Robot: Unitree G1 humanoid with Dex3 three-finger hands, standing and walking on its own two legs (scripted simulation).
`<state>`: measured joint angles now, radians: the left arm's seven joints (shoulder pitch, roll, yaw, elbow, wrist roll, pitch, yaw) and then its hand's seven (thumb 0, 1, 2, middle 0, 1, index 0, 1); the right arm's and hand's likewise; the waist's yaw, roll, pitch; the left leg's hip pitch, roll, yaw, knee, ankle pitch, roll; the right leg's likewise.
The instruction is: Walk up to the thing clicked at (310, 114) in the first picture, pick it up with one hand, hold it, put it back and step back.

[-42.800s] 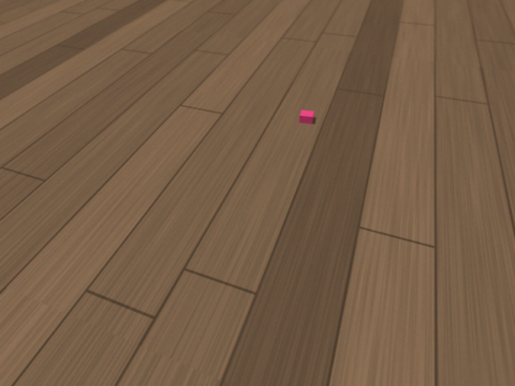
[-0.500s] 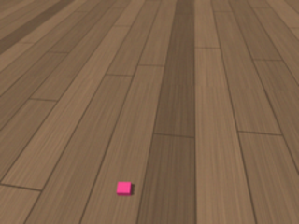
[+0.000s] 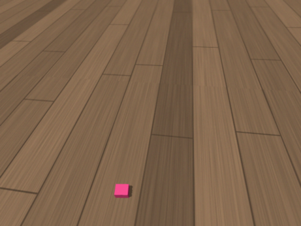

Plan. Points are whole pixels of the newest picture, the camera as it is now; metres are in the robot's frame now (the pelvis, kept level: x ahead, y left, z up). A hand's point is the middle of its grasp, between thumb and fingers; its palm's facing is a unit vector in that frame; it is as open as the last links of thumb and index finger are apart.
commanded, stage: stand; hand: left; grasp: from above
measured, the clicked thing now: (122, 190) +0.50 +0.24 -0.76
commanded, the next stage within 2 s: step back in 0.70 s
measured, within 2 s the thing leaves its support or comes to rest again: neither
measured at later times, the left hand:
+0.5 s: hand out of the picture +0.08 +0.25 -0.15, palm faces +0.00 -0.94 -0.34, open 7.4 cm
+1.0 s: hand out of the picture +0.09 +0.31 -0.17, palm faces -0.03 -0.93 -0.38, open 7.4 cm
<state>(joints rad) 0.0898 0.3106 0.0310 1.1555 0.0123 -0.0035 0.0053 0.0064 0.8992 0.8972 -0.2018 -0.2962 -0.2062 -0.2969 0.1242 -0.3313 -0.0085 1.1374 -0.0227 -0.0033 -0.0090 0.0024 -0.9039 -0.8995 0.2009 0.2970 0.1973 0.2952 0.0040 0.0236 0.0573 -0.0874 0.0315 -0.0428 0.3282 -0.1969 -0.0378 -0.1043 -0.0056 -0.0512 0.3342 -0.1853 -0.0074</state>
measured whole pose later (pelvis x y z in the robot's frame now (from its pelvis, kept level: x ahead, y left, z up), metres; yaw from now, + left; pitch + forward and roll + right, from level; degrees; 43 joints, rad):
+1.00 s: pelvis -0.04 +0.04 -0.02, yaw +0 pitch +0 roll -1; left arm 0.05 0.38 0.07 0.95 0.02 0.04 0.01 0.01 0.90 0.90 -0.20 -0.30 -0.21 -0.30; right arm 0.12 -0.40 -0.05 0.98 -0.01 0.04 0.01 0.00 -0.90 -0.90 0.20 0.30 0.20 0.30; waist -0.02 -0.01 0.16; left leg -0.28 -0.03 -0.03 0.69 -0.35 0.04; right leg -0.33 -0.06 -0.02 0.58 -0.24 0.04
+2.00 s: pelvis -0.28 +0.07 -0.03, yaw -1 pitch -3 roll +0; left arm 0.11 0.37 0.07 0.78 0.02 0.08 0.00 0.01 0.90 0.90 -0.20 -0.30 -0.21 -0.30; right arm 0.18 -0.36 -0.04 0.87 -0.04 0.03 0.00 0.00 -0.90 -0.90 0.20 0.30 0.20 0.30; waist -0.01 -0.05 0.20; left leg -0.24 -0.04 -0.03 0.65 -0.35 0.02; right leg -0.46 0.04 0.05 0.85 -0.44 -0.01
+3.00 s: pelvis -0.63 +0.02 -0.03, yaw -5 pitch -2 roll -1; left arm 0.20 0.38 0.06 0.91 0.02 0.02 0.00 0.01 0.90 0.90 -0.20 -0.30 -0.21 -0.30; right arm 0.08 -0.40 -0.04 0.83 -0.04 0.04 0.01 0.00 -0.90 -0.90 0.20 0.30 0.20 0.30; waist 0.01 0.02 0.15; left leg -0.42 0.07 0.01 0.67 -0.21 0.01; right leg -0.17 0.04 0.03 0.61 -0.41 0.00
